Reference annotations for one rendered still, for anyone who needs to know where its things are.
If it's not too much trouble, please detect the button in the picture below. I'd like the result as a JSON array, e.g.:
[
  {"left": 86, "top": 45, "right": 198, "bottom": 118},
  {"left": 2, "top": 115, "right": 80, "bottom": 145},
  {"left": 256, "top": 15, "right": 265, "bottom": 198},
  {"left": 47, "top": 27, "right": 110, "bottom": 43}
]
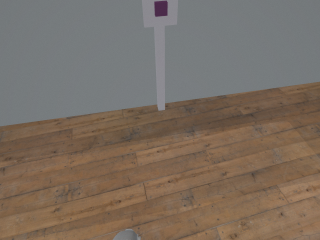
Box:
[{"left": 154, "top": 0, "right": 168, "bottom": 17}]

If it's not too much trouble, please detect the panel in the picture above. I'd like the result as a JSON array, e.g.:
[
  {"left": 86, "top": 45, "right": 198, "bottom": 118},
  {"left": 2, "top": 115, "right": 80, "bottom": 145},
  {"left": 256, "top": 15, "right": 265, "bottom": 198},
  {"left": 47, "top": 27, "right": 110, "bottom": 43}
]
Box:
[{"left": 142, "top": 0, "right": 178, "bottom": 111}]

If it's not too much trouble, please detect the robot left thigh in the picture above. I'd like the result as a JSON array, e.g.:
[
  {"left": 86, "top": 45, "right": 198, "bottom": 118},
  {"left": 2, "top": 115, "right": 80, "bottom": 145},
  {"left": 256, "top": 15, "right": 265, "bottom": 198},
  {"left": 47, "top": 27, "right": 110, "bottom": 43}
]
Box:
[{"left": 113, "top": 230, "right": 141, "bottom": 240}]

